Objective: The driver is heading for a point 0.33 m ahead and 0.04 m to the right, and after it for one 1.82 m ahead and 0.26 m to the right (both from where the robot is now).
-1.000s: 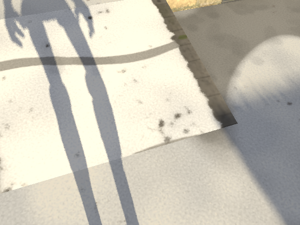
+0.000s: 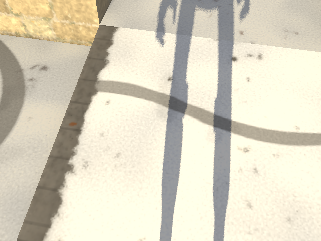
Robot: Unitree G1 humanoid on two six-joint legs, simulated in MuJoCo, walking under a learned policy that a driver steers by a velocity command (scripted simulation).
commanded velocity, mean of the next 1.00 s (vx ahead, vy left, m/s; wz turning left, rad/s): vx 0.21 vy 0.00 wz -0.19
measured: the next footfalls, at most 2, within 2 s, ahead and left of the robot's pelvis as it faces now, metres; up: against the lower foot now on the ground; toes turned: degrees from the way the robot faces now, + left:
right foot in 0.42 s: +0.39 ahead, -0.08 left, +0.01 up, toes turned -4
left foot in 0.90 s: +0.36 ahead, +0.11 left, +0.01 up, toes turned -18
